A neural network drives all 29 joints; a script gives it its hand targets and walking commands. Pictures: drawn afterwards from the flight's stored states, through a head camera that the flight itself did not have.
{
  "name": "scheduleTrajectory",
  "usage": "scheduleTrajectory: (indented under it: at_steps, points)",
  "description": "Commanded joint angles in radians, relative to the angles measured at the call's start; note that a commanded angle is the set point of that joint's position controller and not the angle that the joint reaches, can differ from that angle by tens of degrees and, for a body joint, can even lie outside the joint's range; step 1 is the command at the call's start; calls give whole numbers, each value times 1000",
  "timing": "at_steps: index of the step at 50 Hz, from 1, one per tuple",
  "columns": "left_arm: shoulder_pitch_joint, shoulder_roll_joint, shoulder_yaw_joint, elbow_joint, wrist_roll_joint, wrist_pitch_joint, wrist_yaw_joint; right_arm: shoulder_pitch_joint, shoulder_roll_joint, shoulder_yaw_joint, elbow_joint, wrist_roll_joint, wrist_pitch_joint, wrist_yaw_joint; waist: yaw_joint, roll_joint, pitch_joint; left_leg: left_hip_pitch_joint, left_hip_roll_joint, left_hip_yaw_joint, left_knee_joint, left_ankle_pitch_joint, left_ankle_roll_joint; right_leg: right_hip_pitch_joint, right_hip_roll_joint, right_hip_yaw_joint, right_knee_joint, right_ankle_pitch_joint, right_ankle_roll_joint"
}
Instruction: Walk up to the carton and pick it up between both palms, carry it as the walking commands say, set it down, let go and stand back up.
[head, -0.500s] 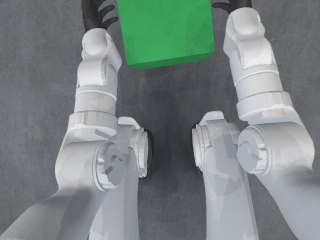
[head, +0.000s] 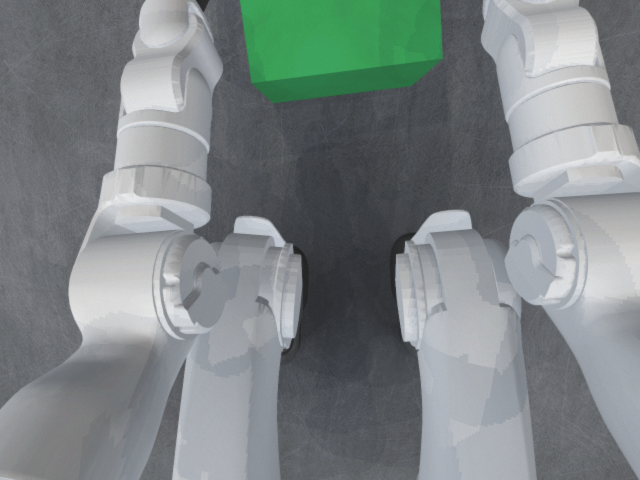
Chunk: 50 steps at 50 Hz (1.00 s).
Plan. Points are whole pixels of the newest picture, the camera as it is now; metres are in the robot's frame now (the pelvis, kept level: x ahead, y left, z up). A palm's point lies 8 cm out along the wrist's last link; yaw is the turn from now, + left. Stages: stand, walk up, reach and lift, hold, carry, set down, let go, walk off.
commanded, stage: set down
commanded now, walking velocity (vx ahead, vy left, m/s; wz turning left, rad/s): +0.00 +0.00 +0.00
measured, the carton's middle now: out of the picture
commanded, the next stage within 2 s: none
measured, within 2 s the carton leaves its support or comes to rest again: rests again in 0.72 s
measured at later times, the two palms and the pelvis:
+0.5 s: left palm (177, 3) +0.53 +0.12 -0.19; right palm out of the picture +0.54 -0.16 -0.20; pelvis +0.00 +0.00 -0.01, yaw +0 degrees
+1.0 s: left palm (177, 10) +0.53 +0.12 -0.19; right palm out of the picture +0.53 -0.16 -0.20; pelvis +0.00 +0.00 -0.01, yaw +1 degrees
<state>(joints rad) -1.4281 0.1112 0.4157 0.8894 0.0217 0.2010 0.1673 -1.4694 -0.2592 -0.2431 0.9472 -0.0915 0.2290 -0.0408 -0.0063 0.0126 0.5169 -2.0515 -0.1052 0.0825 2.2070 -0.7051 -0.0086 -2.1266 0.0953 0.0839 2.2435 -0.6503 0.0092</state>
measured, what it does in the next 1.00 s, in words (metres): stands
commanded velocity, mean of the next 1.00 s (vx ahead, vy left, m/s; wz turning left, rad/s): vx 0.00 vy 0.00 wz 0.00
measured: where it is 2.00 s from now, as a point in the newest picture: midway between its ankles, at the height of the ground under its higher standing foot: (348, 318)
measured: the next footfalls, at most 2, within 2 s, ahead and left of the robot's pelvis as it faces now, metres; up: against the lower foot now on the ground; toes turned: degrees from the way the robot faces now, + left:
none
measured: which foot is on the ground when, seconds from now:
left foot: down 0.00-1.00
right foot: down 0.00-1.00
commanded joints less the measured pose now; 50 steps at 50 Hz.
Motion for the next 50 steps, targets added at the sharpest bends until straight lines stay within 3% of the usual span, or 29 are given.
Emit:
scheduleTrajectory:
  at_steps: [1, 30, 50]
  points:
    - [-488, -779, -383, 44, -77, -30, -282, -537, 832, 384, 23, 175, -60, 233, 109, -99, -1041, 334, -57, -65, -99, 529, 16, 394, 17, -46, -141, 433, -44]
    - [-466, -768, -323, 105, -46, -30, -304, -440, 766, 264, 117, 112, -48, 278, 70, -37, -821, 228, -63, -72, -104, 398, 13, 251, 20, -43, -119, 325, -72]
    - [-418, -710, -260, 153, -7, -29, -313, -396, 697, 198, 182, 81, -48, 291, 63, -38, -699, 178, -58, -81, -109, 327, 11, 197, 17, -35, -116, 267, -74]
